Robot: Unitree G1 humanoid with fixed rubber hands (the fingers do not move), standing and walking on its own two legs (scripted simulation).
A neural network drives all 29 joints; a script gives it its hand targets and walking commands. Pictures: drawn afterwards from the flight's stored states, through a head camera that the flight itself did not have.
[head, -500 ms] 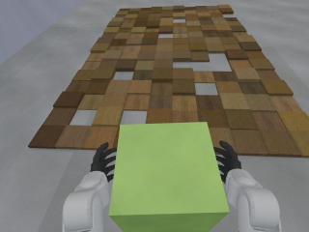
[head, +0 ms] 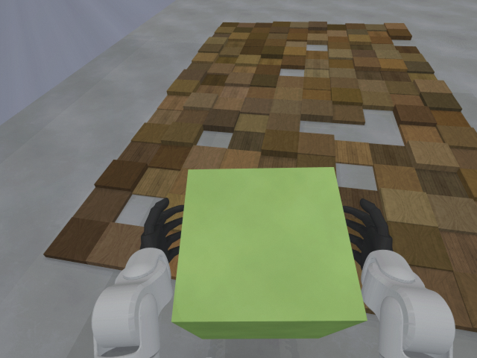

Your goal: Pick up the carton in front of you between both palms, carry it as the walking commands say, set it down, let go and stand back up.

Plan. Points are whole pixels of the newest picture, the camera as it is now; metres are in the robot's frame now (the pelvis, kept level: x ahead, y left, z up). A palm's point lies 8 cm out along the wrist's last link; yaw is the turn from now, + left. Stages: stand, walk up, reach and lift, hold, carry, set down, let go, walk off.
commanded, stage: carry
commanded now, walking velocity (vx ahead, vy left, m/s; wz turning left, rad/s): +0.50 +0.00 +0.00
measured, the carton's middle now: (260, 263) +0.27 +0.01 +0.06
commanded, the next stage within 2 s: none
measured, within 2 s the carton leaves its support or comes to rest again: neither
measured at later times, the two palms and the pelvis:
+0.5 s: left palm (197, 94) +0.68 +0.17 +0.14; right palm (325, 95) +0.66 -0.14 +0.15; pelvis +0.31 +0.03 +0.00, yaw -1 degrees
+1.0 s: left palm (219, 49) +1.05 +0.16 +0.12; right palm (309, 50) +1.02 -0.14 +0.12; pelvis +0.68 +0.04 +0.01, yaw -2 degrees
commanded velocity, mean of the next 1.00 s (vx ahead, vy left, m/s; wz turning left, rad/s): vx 0.50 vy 0.00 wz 0.00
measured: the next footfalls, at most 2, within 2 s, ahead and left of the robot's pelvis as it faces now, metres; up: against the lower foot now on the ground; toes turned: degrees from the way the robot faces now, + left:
left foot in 0.08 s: +0.25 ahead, +0.10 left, +0.00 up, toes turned +8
right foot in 0.50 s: +0.46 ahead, -0.08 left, +0.00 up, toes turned -7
